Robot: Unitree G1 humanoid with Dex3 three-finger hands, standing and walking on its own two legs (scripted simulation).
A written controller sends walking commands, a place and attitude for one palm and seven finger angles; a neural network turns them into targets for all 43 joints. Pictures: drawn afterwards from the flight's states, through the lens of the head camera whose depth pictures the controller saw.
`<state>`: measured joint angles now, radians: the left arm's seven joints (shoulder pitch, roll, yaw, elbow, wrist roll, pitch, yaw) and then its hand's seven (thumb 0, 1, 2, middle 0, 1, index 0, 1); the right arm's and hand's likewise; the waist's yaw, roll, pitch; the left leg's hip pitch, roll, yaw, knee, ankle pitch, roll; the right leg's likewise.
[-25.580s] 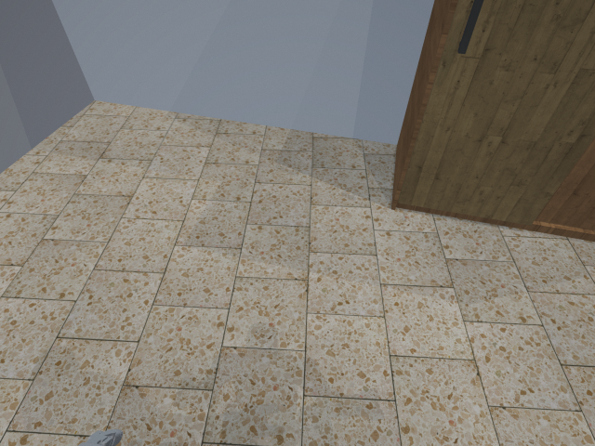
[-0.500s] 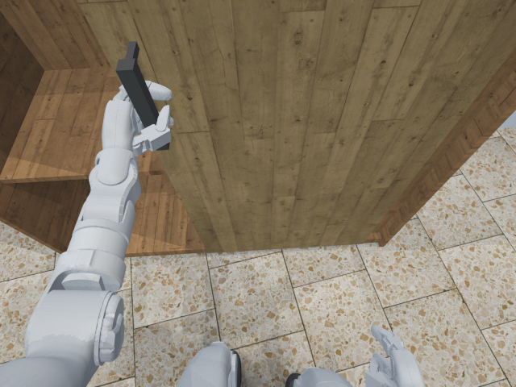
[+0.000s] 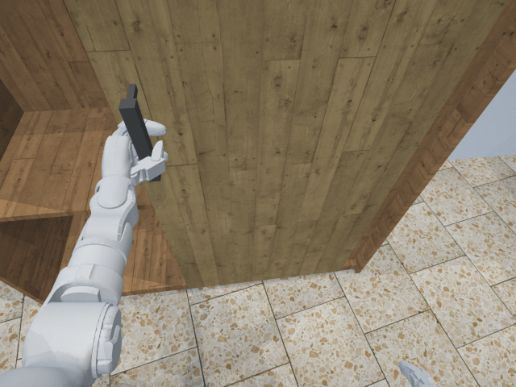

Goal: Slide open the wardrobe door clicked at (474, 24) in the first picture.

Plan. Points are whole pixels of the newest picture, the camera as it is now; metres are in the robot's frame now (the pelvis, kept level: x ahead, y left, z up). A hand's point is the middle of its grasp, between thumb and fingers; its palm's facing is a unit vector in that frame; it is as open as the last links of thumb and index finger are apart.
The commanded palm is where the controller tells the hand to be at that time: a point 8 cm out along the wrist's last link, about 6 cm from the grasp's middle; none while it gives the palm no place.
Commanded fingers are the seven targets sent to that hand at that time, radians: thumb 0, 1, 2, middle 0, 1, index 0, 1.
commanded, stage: stop walking and hold the door there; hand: left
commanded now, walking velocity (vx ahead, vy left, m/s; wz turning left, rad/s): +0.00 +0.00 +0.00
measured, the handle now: (144, 135) +0.48 +0.20 +0.10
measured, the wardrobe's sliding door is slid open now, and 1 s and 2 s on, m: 0.50 0.50 0.50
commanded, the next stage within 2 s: loosen the grip on the handle in 0.24 s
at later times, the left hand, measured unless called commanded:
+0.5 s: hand (153, 159) +0.44 +0.17 +0.09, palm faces +0.14 -0.99 -0.05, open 6.1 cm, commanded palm +0.40 +0.21 +0.10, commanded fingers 0.00 -0.19 0.38 -0.45 -1.40 -0.45 -1.40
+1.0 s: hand (152, 161) +0.44 +0.18 +0.09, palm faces +0.14 -0.98 -0.12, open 14.2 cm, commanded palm +0.41 +0.23 +0.10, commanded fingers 0.00 -0.55 0.20 -0.25 -1.15 -0.25 -1.15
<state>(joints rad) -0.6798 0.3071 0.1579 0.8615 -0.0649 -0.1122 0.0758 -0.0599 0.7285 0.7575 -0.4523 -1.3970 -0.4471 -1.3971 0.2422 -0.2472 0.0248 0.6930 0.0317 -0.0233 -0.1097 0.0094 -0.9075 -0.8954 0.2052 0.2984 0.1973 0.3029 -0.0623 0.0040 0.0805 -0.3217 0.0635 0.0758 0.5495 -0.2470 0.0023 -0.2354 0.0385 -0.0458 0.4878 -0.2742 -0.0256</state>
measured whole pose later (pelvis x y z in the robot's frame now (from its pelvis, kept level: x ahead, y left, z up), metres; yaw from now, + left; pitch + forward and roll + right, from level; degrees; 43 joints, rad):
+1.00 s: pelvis -0.01 +0.00 -0.01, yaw +1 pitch +7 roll +0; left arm -0.71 0.33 0.24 0.97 -0.05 -0.16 -0.01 -0.01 -0.53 0.21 -0.28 -1.18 -0.31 -1.22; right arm 0.39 -0.27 -0.01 0.72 0.04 -0.10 -0.03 0.01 -0.91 -0.90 0.21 0.30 0.20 0.30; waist -0.08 0.00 -0.05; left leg -0.47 0.04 0.08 0.60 -0.25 0.01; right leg -0.41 0.01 -0.04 0.61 -0.32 -0.03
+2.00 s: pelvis +0.01 +0.02 -0.01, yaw +0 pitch +5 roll -1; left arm -0.30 0.36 0.30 0.53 -0.12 -0.06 -0.12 -0.02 -0.54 0.20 -0.25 -1.15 -0.25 -1.15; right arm 0.35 -0.26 0.01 0.62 0.05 -0.07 -0.04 0.01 -0.91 -0.90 0.21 0.30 0.20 0.30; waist -0.03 0.02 -0.09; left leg -0.43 0.03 0.09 0.64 -0.30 0.03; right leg -0.36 0.00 -0.03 0.61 -0.35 -0.01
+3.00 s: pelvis -0.01 -0.01 +0.00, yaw +3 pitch -2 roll +0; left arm 0.13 0.34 0.30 -0.02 -0.24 -0.03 -0.16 -0.02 -0.46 0.24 -0.25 -1.10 -0.24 -1.10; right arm 0.22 -0.26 0.04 0.65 0.04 -0.24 -0.11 0.02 -0.91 -0.90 0.21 0.30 0.20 0.30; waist 0.04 0.05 -0.05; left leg -0.29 0.03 0.04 0.57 -0.25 0.00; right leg -0.21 0.01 -0.08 0.55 -0.31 -0.03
